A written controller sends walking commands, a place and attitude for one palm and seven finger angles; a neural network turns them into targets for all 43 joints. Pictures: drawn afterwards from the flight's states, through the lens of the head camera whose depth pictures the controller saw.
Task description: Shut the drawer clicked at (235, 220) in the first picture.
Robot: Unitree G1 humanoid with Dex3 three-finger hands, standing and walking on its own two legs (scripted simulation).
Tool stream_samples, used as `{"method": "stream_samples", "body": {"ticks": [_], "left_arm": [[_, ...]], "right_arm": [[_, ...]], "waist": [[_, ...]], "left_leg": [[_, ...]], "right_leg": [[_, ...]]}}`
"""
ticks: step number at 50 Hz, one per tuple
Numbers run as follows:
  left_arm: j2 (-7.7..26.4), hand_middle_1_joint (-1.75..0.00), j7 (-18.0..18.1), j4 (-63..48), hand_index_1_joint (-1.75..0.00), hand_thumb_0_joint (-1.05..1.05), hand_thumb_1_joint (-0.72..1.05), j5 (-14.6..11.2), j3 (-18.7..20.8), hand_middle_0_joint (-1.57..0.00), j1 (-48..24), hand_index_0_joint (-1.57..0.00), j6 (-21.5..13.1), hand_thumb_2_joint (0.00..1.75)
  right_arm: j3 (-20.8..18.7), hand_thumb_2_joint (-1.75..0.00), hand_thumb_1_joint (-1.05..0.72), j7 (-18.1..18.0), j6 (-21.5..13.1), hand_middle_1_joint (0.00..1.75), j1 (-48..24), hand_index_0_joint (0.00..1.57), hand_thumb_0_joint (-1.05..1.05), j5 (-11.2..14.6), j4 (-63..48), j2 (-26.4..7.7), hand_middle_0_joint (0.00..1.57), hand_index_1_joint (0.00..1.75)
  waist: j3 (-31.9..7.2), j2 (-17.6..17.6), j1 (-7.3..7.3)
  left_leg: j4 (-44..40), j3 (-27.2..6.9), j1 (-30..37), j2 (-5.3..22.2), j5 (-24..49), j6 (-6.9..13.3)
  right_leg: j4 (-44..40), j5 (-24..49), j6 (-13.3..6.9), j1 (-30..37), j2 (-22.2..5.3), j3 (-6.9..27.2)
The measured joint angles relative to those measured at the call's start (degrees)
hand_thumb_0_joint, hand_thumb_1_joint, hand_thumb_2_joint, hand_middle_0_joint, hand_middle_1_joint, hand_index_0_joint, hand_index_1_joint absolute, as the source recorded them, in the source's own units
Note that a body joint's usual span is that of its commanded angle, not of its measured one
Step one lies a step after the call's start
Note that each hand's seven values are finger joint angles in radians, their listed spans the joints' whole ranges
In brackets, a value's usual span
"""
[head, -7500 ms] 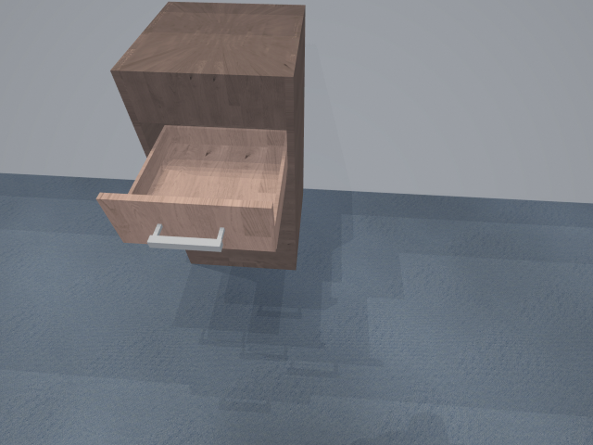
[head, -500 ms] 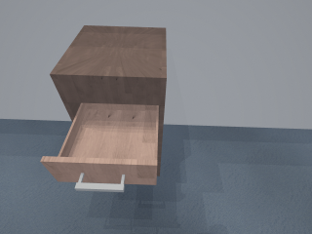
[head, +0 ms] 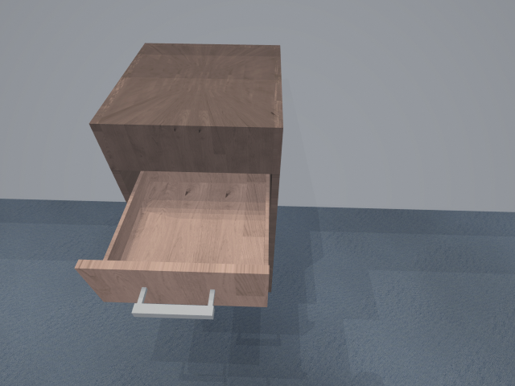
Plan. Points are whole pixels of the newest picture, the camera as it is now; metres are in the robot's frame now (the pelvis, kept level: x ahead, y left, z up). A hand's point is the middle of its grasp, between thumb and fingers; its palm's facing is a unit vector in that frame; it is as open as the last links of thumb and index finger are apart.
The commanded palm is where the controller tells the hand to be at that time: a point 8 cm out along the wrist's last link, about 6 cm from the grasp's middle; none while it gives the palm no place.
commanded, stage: look again from close up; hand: left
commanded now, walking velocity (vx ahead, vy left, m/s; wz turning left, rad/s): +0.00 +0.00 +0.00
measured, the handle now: (175, 302) +0.32 +0.19 -0.16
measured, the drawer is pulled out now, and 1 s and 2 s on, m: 0.28 0.28 0.28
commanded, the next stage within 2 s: raise the hand and make a fist in 0.44 s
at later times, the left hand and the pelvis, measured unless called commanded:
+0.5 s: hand out of the picture +0.02 +0.18 -0.17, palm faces +0.02 -0.98 -0.18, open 7.4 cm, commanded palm none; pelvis +0.02 +0.02 +0.01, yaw +0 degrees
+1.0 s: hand out of the picture +0.13 +0.15 -0.08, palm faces +0.06 -1.00 +0.01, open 5.8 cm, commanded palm +0.12 +0.22 -0.07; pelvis -0.04 -0.01 -0.10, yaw +1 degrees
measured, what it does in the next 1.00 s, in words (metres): lowers itself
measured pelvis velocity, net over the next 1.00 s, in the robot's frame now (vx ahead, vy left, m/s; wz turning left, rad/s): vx -0.04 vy -0.01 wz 0.01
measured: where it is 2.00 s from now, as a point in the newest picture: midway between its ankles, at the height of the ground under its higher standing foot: outside the picture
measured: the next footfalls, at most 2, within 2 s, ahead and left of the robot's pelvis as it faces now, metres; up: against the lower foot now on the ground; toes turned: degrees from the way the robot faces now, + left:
none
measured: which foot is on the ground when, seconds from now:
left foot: down 0.00-1.00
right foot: down 0.00-1.00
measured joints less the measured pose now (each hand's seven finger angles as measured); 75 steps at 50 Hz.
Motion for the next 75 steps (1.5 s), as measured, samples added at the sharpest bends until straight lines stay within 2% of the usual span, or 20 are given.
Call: {"method": "stream_samples", "body": {"ticks": [13,28,29,30,31,33,36,40,42,44,46,50,53,56,58,61,64,66,71,75], "left_arm": [[1.8,-0.3,0.1,-1.8,-0.3,0.01,0.92,-0.2,0.1,-0.2,-2.1,-0.19,0.5,0.9],[0.8,-0.3,0.2,0.2,-0.3,0.01,0.91,0.0,-0.4,-0.2,-0.5,-0.19,0.4,0.9],[0.7,-0.3,0.4,-8.6,-0.3,0.01,0.92,-2.3,0.0,-0.2,2.3,-0.2,4.0,0.9],[1.3,-0.3,1.4,-19.0,-0.3,0.02,0.94,-3.6,0.8,-0.21,5.9,-0.2,5.6,0.9],[2.2,-0.31,2.6,-28.1,-0.31,0.03,0.95,-4.9,0.9,-0.21,9.1,-0.2,4.5,0.9],[3.4,-0.32,4.0,-41.4,-0.32,0.04,0.96,-7.1,0.7,-0.22,11.8,-0.21,1.8,0.9],[2.6,-0.35,2.3,-50.2,-0.35,0.04,0.96,-8.5,1.4,-0.25,8.7,-0.24,-6.2,0.9],[-0.3,-0.41,-6.4,-53.8,-0.41,0.02,0.95,-11.1,2.5,-0.3,4.6,-0.29,-22.2,0.9],[-1.4,-0.45,-12.0,-54.0,-0.45,0.02,0.94,-10.9,2.3,-0.33,4.0,-0.33,-29.6,0.9],[-1.6,-0.49,-15.3,-54.6,-0.49,0.01,0.93,-10.5,2.0,-0.37,4.8,-0.37,-32.2,0.9],[-1.2,-0.53,-16.1,-55.6,-0.53,0.01,0.92,-10.5,1.6,-0.41,6.7,-0.41,-30.6,0.9],[0.6,-0.62,-12.8,-60.0,-0.61,0.01,0.91,-10.6,2.2,-0.5,12.1,-0.49,-25.9,0.9],[2.3,-0.68,-11.3,-63.6,-0.68,0.02,0.91,-11.5,4.3,-0.56,14.6,-0.55,-27.2,0.9],[3.2,-0.75,-13.4,-65.3,-0.74,0.02,0.91,-13.1,5.6,-0.61,13.3,-0.6,-29.7,0.9],[3.5,-0.79,-16.0,-65.2,-0.79,0.02,0.91,-14.0,5.6,-0.65,11.0,-0.64,-29.5,0.91],[3.9,-0.85,-18.9,-64.2,-0.85,0.02,0.91,-14.6,5.2,-0.71,8.0,-0.7,-25.8,0.91],[3.8,-0.92,-18.9,-63.2,-0.92,0.02,0.91,-14.8,5.6,-0.77,7.2,-0.76,-21.6,0.9],[3.4,-0.96,-17.6,-63.2,-0.96,0.02,0.9,-14.9,6.4,-0.81,8.0,-0.8,-20.4,0.9],[2.7,-1.07,-14.8,-64.2,-1.07,0.02,0.91,-14.7,7.6,-0.91,11.7,-0.9,-23.2,0.9],[2.3,-1.16,-14.6,-65.2,-1.15,0.02,0.91,-14.4,6.0,-0.99,14.3,-0.98,-26.2,0.9]], "right_arm": [[0.8,-0.9,-0.92,-0.4,-0.6,0.3,-2.2,0.2,0.01,0.3,1.8,0.5,0.2,0.3],[0.8,-0.9,-0.91,-0.4,-0.7,0.3,-3.6,0.2,0.0,0.6,2.6,0.1,0.2,0.3],[0.8,-0.9,-0.92,-0.6,-1.0,0.3,-2.8,0.2,0.01,1.2,0.2,-0.2,0.2,0.3],[0.9,-0.9,-0.92,-1.3,-3.2,0.3,-1.5,0.2,0.01,1.6,-2.3,-0.4,0.2,0.3],[0.7,-0.9,-0.92,-1.7,-6.1,0.3,-0.4,0.2,0.01,2.1,-4.5,-0.7,0.2,0.3],[0.2,-0.9,-0.92,-2.0,-10.9,0.3,0.4,0.2,0.01,2.6,-8.7,-1.8,0.2,0.3],[-0.8,-0.9,-0.92,-1.4,-14.7,0.3,-1.5,0.2,0.01,1.5,-14.5,-4.3,0.2,0.3],[-2.6,-0.9,-0.91,0.6,-16.1,0.3,-6.6,0.2,0.01,0.7,-21.5,-5.1,0.2,0.3],[-3.7,-0.9,-0.91,1.8,-16.1,0.3,-9.0,0.2,0.01,0.7,-24.9,-5.0,0.2,0.3],[-4.4,-0.9,-0.91,2.3,-14.9,0.3,-11.2,0.2,0.01,1.0,-28.5,-5.0,0.2,0.3],[-4.6,-0.9,-0.91,2.0,-13.1,0.3,-12.6,0.2,0.01,1.7,-31.9,-5.2,0.2,0.3],[-4.1,-0.9,-0.91,0.6,-10.9,0.3,-13.6,0.2,0.01,2.0,-36.1,-4.9,0.2,0.3],[-2.7,-0.9,-0.91,-0.4,-10.7,0.3,-13.0,0.2,0.01,1.6,-36.0,-3.8,0.2,0.3],[-0.9,-0.9,-0.9,-1.0,-11.5,0.3,-12.2,0.2,0.01,1.6,-33.9,-2.9,0.2,0.3],[0.1,-0.9,-0.9,-1.2,-11.9,0.3,-11.6,0.2,0.01,1.8,-32.3,-2.4,0.2,0.3],[0.9,-0.9,-0.9,-1.6,-11.6,0.3,-10.2,0.2,0.01,2.4,-30.4,-1.5,0.21,0.3],[0.4,-0.9,-0.9,-2.0,-10.6,0.3,-8.5,0.21,0.01,2.8,-29.1,-0.8,0.21,0.31],[-0.3,-0.9,-0.9,-2.2,-10.2,0.3,-7.3,0.21,0.01,2.9,-28.5,-0.7,0.21,0.31],[-2.4,-0.9,-0.9,-2.3,-10.1,0.3,-5.4,0.2,0.01,2.7,-27.6,-2.1,0.21,0.3],[-3.4,-0.9,-0.9,-2.2,-10.6,0.3,-5.6,0.2,0.01,2.5,-28.3,-3.8,0.2,0.3]], "waist": [[1.1,-1.7,0.46],[2.1,-2.1,0.96],[2.3,-2.0,0.86],[2.2,-2.3,1.38],[1.4,-2.7,1.57],[0.1,-2.5,0.67],[-2.7,-0.2,-1.2],[-7.8,-1.1,-1.02],[-9.3,-2.2,-0.67],[-9.8,-3.2,-0.1],[-9.8,-3.8,0.64],[-9.4,-3.1,2.53],[-9.7,-2.1,3.62],[-9.6,-0.6,3.91],[-9.3,0.2,3.68],[-9.1,0.8,2.82],[-9.0,1.0,1.48],[-9.1,0.9,0.71],[-9.5,0.6,-0.26],[-9.6,0.6,-0.43]], "left_leg": [[-3.0,0.7,3.7,-1.3,0.3,1.0],[-5.0,0.6,4.8,-1.8,1.2,1.5],[-4.3,0.6,4.1,-1.8,0.9,1.5],[-4.1,0.9,3.8,-2.0,0.9,1.5],[-4.1,1.3,3.2,-2.3,0.9,1.4],[-2.4,1.1,1.0,-3.3,0.6,1.6],[4.7,-0.2,-7.0,-3.2,-1.3,1.8],[17.0,0.8,-20.9,-1.6,-5.6,1.2],[23.5,0.9,-27.3,-0.7,-7.5,1.0],[29.6,0.8,-32.3,-0.1,-9.3,0.4],[34.3,0.5,-36.0,0.0,-11.9,0.2],[39.9,-1.4,-40.8,0.6,-13.8,-0.7],[41.9,-3.2,-43.2,1.0,-14.3,-1.3],[43.3,-4.8,-45.3,1.2,-14.3,-1.7],[43.8,-5.4,-46.4,1.3,-14.1,-1.9],[43.7,-5.2,-46.9,1.4,-13.8,-1.9],[42.7,-4.4,-46.2,1.6,-13.5,-1.9],[41.9,-3.8,-45.4,1.7,-13.4,-1.8],[40.4,-2.9,-44.1,1.6,-13.2,-1.3],[40.7,-2.8,-44.7,1.3,-13.3,-0.7]], "right_leg": [[-1.9,-0.1,1.1,3.1,-1.2,0.7],[-4.8,1.1,1.9,4.7,-1.7,0.7],[-4.3,1.1,2.0,4.2,-1.6,0.5],[-3.1,0.8,1.8,3.2,-1.8,0.9],[-1.3,0.1,1.5,1.7,-2.3,1.2],[2.1,-1.7,1.6,-0.9,-3.4,0.9],[7.2,-3.3,2.1,-7.4,-3.6,-0.6],[19.4,-7.0,1.2,-21.7,-2.6,0.4],[25.9,-9.2,0.5,-28.2,-2.0,0.5],[31.7,-10.5,0.2,-33.3,-1.7,0.6],[36.5,-12.9,-0.4,-36.9,-1.6,0.2],[41.3,-15.3,-1.7,-40.7,-1.2,-1.7],[42.4,-15.9,-2.2,-42.2,-0.7,-3.4],[42.9,-15.9,-2.7,-43.4,-0.4,-5.0],[43.1,-15.7,-2.9,-44.2,-0.3,-5.5],[43.1,-15.3,-2.9,-44.9,-0.2,-5.4],[42.5,-15.0,-2.7,-44.7,-0.1,-4.6],[41.9,-14.8,-2.5,-44.2,-0.1,-4.0],[40.6,-14.4,-2.0,-43.3,-0.1,-3.1],[40.6,-14.3,-1.5,-43.6,-0.4,-2.9]]}}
